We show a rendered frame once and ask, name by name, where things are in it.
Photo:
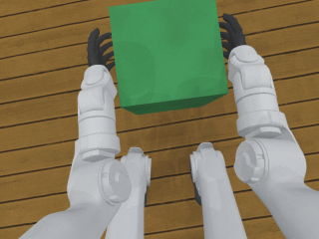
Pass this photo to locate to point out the robot left foot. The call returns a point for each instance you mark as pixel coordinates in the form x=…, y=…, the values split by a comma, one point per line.
x=146, y=196

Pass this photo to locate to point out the robot right forearm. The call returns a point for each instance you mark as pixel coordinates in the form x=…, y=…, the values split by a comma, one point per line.
x=255, y=97

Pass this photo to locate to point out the robot right foot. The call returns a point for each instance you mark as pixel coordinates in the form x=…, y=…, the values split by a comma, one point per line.
x=197, y=196

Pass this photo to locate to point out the robot left forearm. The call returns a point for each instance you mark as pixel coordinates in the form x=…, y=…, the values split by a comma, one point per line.
x=98, y=138

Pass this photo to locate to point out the carton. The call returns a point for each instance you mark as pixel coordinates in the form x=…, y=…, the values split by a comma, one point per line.
x=168, y=55

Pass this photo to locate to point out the left robot upper arm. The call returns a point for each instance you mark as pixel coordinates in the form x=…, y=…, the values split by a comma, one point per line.
x=96, y=192

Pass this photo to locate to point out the right robot hand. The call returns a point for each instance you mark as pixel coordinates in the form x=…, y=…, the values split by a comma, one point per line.
x=234, y=34

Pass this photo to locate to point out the robot foot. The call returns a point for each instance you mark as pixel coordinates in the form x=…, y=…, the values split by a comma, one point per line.
x=197, y=196
x=146, y=196

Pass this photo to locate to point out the left robot hand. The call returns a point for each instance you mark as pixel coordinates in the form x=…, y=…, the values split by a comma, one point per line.
x=95, y=52

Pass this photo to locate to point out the right robot upper arm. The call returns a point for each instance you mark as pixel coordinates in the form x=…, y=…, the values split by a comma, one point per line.
x=275, y=170

